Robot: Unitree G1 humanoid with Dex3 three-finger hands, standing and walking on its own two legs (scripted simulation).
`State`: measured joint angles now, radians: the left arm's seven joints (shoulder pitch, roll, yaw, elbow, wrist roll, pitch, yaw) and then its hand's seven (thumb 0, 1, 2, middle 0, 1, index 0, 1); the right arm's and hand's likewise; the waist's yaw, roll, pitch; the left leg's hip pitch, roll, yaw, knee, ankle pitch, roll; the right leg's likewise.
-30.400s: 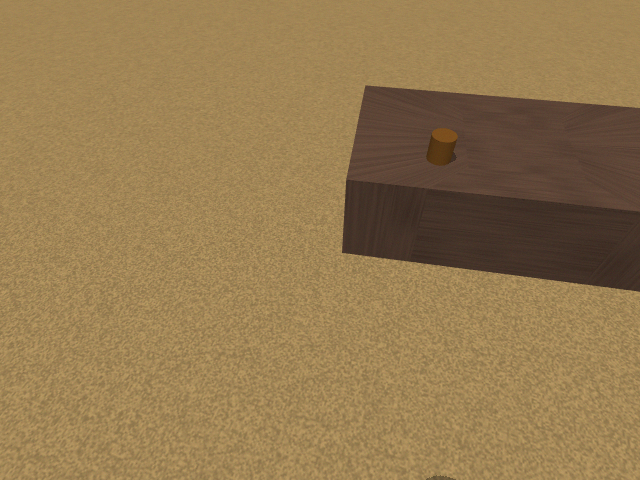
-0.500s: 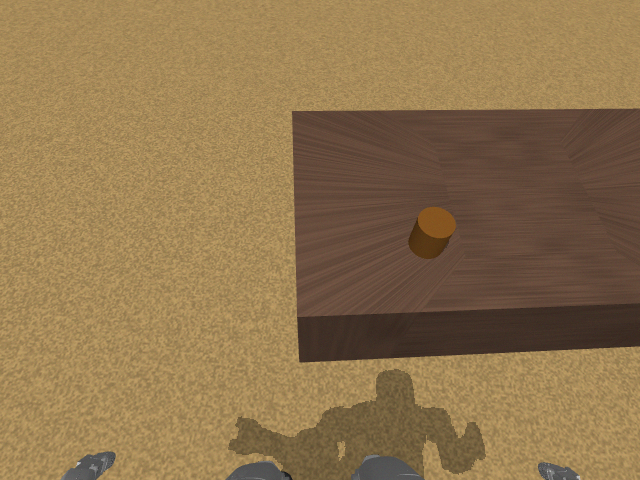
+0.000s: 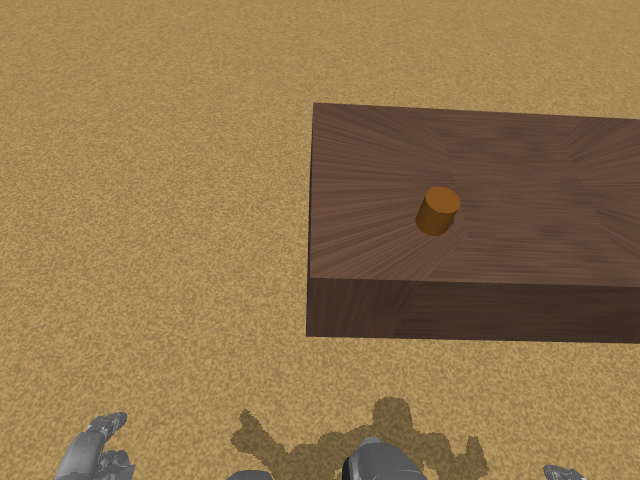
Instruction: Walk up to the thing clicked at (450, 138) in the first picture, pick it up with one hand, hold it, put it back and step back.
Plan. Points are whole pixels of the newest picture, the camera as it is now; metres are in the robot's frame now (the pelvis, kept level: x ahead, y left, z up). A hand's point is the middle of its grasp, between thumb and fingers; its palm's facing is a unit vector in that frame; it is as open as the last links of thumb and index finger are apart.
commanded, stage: step back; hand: right
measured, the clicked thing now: (436, 211) +0.75 -0.29 -0.32
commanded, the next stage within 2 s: none
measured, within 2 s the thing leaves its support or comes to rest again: neither
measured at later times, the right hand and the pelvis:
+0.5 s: hand out of the picture -0.04 -0.34 -0.14, palm faces +0.04 +0.92 -0.39, open 7.4 cm; pelvis -0.15 -0.06 +0.01, yaw -5 degrees
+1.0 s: hand out of the picture -0.20 -0.34 -0.12, palm faces -0.09 +0.89 -0.45, open 7.4 cm; pelvis -0.31 -0.08 +0.01, yaw +2 degrees
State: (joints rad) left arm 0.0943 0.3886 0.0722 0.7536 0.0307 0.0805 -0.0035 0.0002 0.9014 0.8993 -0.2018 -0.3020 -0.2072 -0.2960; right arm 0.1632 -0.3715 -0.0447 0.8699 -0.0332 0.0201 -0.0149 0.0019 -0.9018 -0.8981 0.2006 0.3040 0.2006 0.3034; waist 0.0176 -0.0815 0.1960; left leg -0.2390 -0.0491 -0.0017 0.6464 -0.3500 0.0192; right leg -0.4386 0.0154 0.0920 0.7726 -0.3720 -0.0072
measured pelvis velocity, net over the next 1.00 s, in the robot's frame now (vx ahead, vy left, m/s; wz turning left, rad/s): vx -0.31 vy -0.08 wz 0.03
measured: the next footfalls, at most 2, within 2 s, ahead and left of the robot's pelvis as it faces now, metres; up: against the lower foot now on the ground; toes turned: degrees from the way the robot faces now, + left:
right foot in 0.38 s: -0.12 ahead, -0.17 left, +0.00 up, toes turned -1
left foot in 0.78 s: -0.23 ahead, +0.03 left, +0.00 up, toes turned +2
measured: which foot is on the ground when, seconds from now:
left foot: down 0.00-0.42, up 0.44-0.76, down 0.78-1.00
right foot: up 0.00-0.36, down 0.38-0.80, up 0.82-1.00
